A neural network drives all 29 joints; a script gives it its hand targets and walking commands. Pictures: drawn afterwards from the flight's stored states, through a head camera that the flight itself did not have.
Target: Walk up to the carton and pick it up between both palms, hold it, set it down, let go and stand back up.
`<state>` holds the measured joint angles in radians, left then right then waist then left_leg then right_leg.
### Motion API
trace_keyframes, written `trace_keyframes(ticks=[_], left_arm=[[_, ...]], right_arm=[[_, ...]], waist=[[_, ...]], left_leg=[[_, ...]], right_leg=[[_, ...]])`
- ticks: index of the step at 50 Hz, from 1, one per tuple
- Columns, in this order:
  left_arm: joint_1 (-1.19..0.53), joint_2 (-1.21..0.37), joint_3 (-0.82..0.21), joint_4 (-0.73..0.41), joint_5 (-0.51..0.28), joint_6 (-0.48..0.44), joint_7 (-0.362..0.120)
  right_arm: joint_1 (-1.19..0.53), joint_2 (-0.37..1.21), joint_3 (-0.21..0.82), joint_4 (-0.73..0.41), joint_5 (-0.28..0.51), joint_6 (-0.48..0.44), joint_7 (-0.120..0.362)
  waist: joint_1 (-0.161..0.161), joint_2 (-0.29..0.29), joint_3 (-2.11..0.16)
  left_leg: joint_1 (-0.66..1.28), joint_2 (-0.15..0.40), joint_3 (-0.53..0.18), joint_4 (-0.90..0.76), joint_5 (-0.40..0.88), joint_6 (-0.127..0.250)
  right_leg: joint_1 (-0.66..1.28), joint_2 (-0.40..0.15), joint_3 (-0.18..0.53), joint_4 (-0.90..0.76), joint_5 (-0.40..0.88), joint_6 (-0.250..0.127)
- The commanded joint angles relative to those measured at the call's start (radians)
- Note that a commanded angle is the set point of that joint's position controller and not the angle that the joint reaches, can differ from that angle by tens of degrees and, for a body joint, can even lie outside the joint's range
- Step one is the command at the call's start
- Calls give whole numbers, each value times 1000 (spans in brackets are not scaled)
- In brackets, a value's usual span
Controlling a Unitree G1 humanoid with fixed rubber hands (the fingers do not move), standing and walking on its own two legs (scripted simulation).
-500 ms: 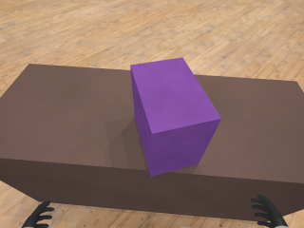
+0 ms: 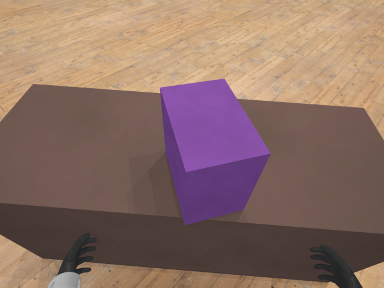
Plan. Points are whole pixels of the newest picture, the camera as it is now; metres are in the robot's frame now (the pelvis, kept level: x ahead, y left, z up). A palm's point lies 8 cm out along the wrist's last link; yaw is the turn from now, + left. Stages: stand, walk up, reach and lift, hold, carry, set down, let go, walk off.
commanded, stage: reach and lift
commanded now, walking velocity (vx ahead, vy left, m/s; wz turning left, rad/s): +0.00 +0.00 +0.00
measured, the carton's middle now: (204, 152) +0.43 -0.03 +0.00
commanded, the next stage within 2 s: none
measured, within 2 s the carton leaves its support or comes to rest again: neither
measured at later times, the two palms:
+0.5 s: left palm (99, 261) +0.18 +0.19 -0.04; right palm (341, 268) +0.16 -0.29 -0.03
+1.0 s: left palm (127, 242) +0.20 +0.13 +0.01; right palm (337, 250) +0.19 -0.28 +0.00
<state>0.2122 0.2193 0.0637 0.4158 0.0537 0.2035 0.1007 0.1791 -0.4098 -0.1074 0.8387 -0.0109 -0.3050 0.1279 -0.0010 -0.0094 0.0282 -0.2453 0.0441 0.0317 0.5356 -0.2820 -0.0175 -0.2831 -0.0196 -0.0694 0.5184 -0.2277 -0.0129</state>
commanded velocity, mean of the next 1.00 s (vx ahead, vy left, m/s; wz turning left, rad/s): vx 0.00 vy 0.00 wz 0.00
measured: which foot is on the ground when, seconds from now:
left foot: down 0.00-1.00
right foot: down 0.00-1.00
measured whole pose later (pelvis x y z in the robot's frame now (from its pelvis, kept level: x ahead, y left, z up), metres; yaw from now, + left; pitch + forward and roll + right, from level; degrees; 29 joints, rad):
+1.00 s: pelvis +0.01 -0.01 +0.01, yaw +0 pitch +0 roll +0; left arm 0.34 -0.07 -0.12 0.10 0.05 -0.06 0.29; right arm 0.21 -0.37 -0.04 0.56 0.21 -0.39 0.22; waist 0.00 -0.03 -0.03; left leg -0.22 0.06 0.03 0.46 -0.25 -0.03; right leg -0.26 0.00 -0.07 0.46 -0.20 -0.03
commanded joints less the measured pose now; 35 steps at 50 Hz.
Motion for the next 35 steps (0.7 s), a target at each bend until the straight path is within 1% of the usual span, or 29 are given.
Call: trace_keyframes(ticks=[1,6,9,16,22,25,28,30,35], left_arm=[[-19,48,4,-216,-28,-64,21],[10,7,-22,-237,-31,-101,39],[20,-14,-29,-247,-30,-127,48],[52,-75,-55,-272,-32,-193,64],[86,-130,-81,-300,-24,-246,83],[100,-163,-103,-330,-15,-272,97],[117,-195,-128,-372,-11,-291,113],[118,-213,-139,-375,-3,-296,121],[115,-260,-174,-434,4,-305,146]], right_arm=[[-31,-136,-44,-172,95,-27,35],[-27,-127,-39,-198,128,-30,57],[-28,-117,-31,-214,146,-35,66],[-16,-94,-2,-237,191,-55,77],[-8,-92,25,-268,231,-79,85],[-3,-93,39,-287,252,-92,92],[6,-98,46,-310,269,-104,98],[4,-107,52,-312,280,-108,102],[-1,-124,61,-360,309,-116,108]], waist=[[16,-43,-133],[19,-29,-119],[24,-37,-118],[30,-49,-130],[42,-60,-147],[46,-54,-152],[48,-60,-158],[48,-60,-146],[51,-68,-148]], left_leg=[[150,-38,35,-212,126,-6],[145,-37,35,-243,93,-5],[145,-39,37,-248,97,-3],[164,-46,35,-235,166,-6],[184,-46,28,-219,228,-10],[193,-43,23,-215,245,-13],[201,-38,18,-211,260,-16],[196,-37,15,-213,252,-16],[193,-29,12,-211,238,-17]], right_leg=[[152,52,10,-162,74,-24],[154,52,19,-181,43,-33],[153,52,25,-188,37,-35],[145,54,42,-202,73,-41],[138,59,46,-202,112,-43],[135,64,46,-199,121,-44],[131,69,44,-195,130,-48],[127,71,44,-196,119,-49],[117,77,41,-189,103,-51]])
